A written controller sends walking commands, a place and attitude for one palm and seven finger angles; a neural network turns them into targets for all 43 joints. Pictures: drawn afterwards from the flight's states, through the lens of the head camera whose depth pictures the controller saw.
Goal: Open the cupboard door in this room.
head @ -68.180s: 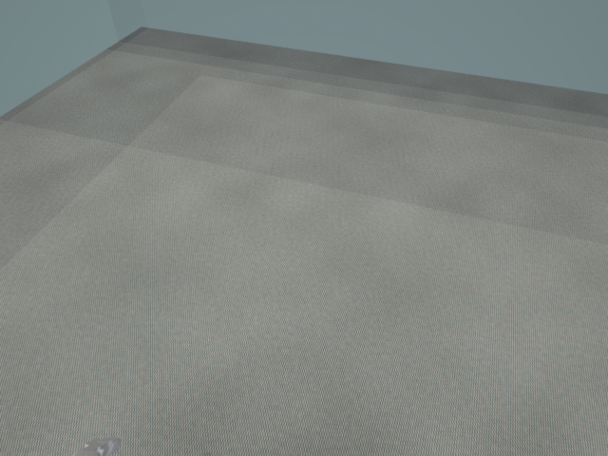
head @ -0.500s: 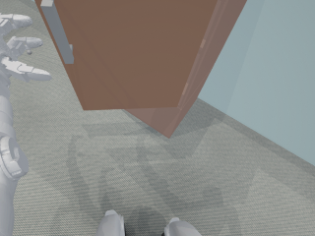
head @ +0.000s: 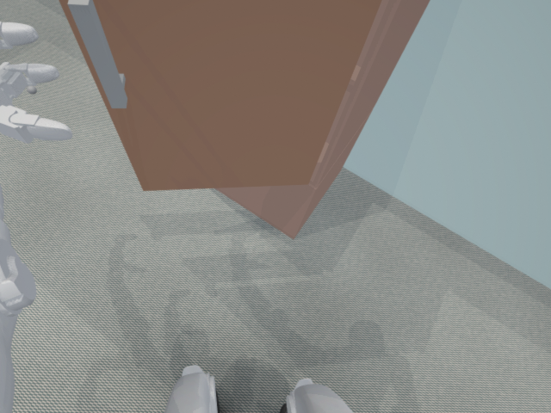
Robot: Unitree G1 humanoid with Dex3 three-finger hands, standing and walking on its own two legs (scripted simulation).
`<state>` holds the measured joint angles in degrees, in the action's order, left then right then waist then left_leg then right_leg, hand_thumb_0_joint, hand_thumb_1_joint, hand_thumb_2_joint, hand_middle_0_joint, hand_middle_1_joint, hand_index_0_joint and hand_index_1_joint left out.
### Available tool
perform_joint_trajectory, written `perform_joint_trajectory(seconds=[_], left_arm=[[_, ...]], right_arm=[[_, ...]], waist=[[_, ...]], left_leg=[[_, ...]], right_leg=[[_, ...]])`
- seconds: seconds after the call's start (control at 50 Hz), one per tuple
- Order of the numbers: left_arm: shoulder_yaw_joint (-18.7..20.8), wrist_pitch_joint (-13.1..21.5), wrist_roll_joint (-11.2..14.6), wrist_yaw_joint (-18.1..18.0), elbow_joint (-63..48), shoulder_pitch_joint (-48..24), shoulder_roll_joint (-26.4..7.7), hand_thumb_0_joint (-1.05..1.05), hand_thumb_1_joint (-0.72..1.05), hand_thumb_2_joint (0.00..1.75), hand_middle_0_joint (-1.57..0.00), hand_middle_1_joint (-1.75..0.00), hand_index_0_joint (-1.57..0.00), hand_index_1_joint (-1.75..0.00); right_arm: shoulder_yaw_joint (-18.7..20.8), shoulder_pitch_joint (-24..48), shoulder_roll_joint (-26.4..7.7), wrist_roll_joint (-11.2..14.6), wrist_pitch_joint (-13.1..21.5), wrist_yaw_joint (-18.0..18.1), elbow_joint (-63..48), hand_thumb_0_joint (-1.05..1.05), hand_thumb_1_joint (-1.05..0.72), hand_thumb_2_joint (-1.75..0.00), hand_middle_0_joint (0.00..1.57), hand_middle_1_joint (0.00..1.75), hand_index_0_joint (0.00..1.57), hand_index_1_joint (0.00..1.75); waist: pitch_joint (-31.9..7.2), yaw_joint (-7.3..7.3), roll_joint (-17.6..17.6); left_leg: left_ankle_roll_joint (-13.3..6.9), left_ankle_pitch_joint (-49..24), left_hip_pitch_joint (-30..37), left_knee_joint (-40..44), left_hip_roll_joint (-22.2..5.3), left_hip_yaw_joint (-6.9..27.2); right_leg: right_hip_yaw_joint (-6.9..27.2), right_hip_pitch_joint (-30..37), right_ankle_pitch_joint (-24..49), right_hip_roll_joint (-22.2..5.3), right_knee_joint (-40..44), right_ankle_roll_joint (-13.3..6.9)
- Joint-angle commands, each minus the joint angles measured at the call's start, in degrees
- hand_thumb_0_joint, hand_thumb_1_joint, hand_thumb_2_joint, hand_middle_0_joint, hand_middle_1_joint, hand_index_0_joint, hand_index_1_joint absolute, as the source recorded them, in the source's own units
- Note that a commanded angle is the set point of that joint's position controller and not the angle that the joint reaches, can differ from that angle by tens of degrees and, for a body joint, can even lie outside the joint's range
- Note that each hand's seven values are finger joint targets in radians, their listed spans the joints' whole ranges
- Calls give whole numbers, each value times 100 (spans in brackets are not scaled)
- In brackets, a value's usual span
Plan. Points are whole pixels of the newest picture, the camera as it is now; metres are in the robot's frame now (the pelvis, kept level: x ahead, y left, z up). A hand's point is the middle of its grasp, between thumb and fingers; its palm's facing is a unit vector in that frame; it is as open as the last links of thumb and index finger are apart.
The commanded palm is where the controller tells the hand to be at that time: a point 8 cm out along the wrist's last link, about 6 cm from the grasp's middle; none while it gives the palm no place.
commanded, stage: move the hooked fingers beside the handle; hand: left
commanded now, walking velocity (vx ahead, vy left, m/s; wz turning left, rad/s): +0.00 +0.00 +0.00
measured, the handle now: (104, 49) +0.60 +0.19 +0.12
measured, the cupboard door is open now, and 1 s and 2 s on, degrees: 40 40 40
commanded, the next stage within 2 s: slide the fingers in behind the handle in 0.36 s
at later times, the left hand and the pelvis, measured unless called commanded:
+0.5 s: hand (48, 85) +0.52 +0.25 +0.12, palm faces +0.05 -1.00 +0.02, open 14.0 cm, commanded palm +0.51 +0.28 +0.12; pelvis +0.00 +0.00 +0.00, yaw +0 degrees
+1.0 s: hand (83, 85) +0.53 +0.21 +0.12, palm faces +0.03 -1.00 +0.01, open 14.0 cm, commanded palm +0.51 +0.25 +0.12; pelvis +0.00 -0.01 +0.00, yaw +0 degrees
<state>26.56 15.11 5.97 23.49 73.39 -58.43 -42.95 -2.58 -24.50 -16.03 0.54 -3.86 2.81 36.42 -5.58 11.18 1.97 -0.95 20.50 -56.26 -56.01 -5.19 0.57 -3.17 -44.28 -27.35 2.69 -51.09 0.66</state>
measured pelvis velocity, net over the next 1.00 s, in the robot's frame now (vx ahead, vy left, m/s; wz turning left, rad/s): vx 0.00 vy -0.01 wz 0.00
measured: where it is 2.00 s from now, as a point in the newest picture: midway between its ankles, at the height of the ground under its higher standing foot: outside the picture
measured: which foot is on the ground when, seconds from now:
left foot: down 0.00-1.00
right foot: down 0.00-1.00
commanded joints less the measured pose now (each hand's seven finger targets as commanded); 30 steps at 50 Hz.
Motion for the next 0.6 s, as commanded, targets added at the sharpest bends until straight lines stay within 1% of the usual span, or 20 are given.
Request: perform_joint_trajectory(seconds=[0.0,0.04,0.1,0.12,0.14,0.18,0.22,0.24,0.26,0.28,0.3,0.34,0.38,0.4,0.44,0.5,0.52,0.54,0.56,0.58], left_arm=[[138,487,162,25,-1512,-2615,-1466,0,-50,30,-30,-120,-30,-120],[57,458,148,20,-1539,-2633,-1357,0,-50,30,-30,-120,-30,-120],[6,398,173,-17,-1558,-2496,-1180,0,-50,30,-30,-120,-30,-120],[-5,384,139,-57,-1580,-2581,-1205,0,-50,30,-30,-120,-30,-120],[-90,344,153,-84,-1543,-2594,-1053,0,-50,30,-30,-120,-30,-120],[19,319,116,-167,-1497,-2599,-1220,0,-50,30,-30,-120,-30,-120],[107,402,68,-238,-1643,-2588,-1307,0,-50,30,-30,-120,-30,-120],[-57,413,69,-258,-1668,-2642,-1086,0,-50,30,-30,-120,-30,-120],[103,422,43,-297,-1602,-2571,-1250,0,-50,30,-30,-120,-30,-120],[-6,405,41,-307,-1520,-2576,-1156,0,-50,30,-30,-120,-30,-120],[50,428,61,-330,-1498,-2695,-1179,0,-50,30,-30,-120,-30,-120],[3,383,15,-346,-1298,-2677,-1213,0,-50,30,-30,-120,-30,-120],[162,394,-7,-343,-1347,-2707,-1468,0,-50,30,-30,-120,-30,-120],[373,426,-12,-343,-1323,-2598,-1718,0,-50,30,-30,-120,-30,-120],[196,382,-55,-287,-1115,-2643,-1617,0,-50,30,-30,-120,-30,-120],[54,448,31,-191,-1404,-2651,-1354,0,-50,30,-30,-120,-30,-120],[107,439,39,-165,-1337,-2510,-1403,0,-50,30,-30,-120,-30,-120],[-6,430,68,-146,-1412,-2593,-1252,0,-50,30,-30,-120,-30,-120],[-83,392,102,-132,-1379,-2525,-1069,0,-50,30,-30,-120,-30,-120],[-78,339,120,-136,-1279,-2488,-1060,0,-50,30,-30,-120,-30,-120]], right_arm=[[436,-1013,-1179,-29,65,78,-209,0,-90,-90,20,30,20,30],[443,-972,-1164,-28,56,59,-188,0,-90,-90,20,30,20,30],[451,-1000,-1160,-39,45,45,-207,0,-90,-90,20,30,20,30],[459,-971,-1166,-29,40,43,-194,0,-90,-90,20,30,20,30],[459,-964,-1149,-34,44,32,-192,0,-90,-90,20,30,20,30],[449,-966,-1174,-38,43,32,-203,0,-90,-90,20,30,20,30],[459,-970,-1167,-50,47,25,-216,0,-90,-90,20,30,20,30],[451,-943,-1133,-55,58,9,-210,0,-90,-90,20,30,20,30],[460,-972,-1155,-64,46,9,-208,0,-90,-90,20,30,20,30],[448,-928,-1147,-47,48,8,-225,0,-90,-90,20,30,20,30],[438,-967,-1145,-64,62,6,-216,0,-90,-90,20,30,20,30],[425,-925,-1157,-42,61,23,-223,0,-90,-90,20,30,20,30],[425,-954,-1172,-38,78,29,-230,0,-90,-90,20,30,20,30],[405,-990,-1186,-51,74,40,-252,0,-90,-90,20,30,20,30],[388,-942,-1154,-19,64,49,-252,0,-90,-90,20,30,20,30],[414,-987,-1126,-40,82,34,-268,0,-90,-90,20,30,20,30],[425,-984,-1139,-21,68,43,-258,0,-90,-90,20,30,20,30],[432,-986,-1125,-29,60,40,-236,0,-90,-90,20,30,20,30],[448,-1006,-1118,-25,63,27,-233,0,-90,-90,20,30,20,30],[445,-979,-1123,-19,57,24,-231,0,-90,-90,20,30,20,30]], waist=[[-2741,49,1206],[-2714,35,1353],[-2699,6,1232],[-2688,25,1321],[-2630,63,1222],[-2506,41,1123],[-2723,-23,1299],[-2668,29,1298],[-2639,-11,1142],[-2556,28,1177],[-2473,67,1027],[-2395,88,977],[-2543,55,971],[-2651,-22,920],[-2438,90,863],[-2685,59,1028],[-2749,23,1040],[-2718,68,1099],[-2678,80,988],[-2541,77,954]], left_leg=[[-84,-2082,3710,345,176,393],[-59,-2093,3801,340,163,410],[-56,-2183,3856,372,167,444],[-44,-2165,3910,385,144,457],[-61,-2062,3838,378,163,439],[-60,-1945,3680,422,161,450],[-35,-2113,3853,402,157,458],[-39,-2114,3876,394,159,454],[-32,-2078,3813,403,147,481],[-39,-1954,3731,418,159,449],[-62,-1916,3668,414,166,475],[-70,-1720,3492,425,167,434],[-92,-1769,3412,392,180,388],[-99,-1892,3370,372,197,377],[-114,-1763,3158,335,192,311],[-105,-1916,3395,332,203,316],[-87,-1957,3439,323,187,320],[-86,-2026,3504,322,182,333],[-96,-2027,3522,328,193,341],[-96,-1869,3399,338,196,318]], right_leg=[[16,-486,1787,245,645,-146],[-3,-591,1746,242,648,-145],[-38,-581,1748,254,641,-167],[-41,-674,1714,244,645,-152],[-39,-664,1679,249,676,-141],[-39,-606,1613,239,674,-147],[-31,-601,1682,233,630,-163],[-39,-635,1688,239,639,-159],[-50,-596,1657,244,633,-161],[-35,-612,1591,240,646,-154],[-43,-611,1568,246,645,-157],[-5,-590,1501,228,676,-131],[34,-416,1630,221,664,-123],[45,-266,1750,231,620,-138],[77,-316,1764,216,650,-90],[59,-257,1865,237,624,-119],[54,-283,1877,238,614,-116],[41,-343,1920,237,612,-117],[26,-364,1908,252,641,-110],[27,-383,1809,243,671,-103]])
